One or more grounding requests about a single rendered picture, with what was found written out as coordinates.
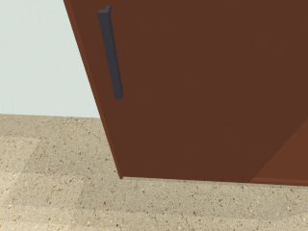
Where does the wardrobe door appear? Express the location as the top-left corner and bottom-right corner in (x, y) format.
(254, 118), (308, 181)
(71, 0), (308, 183)

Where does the handle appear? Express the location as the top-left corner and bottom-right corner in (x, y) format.
(97, 5), (123, 100)

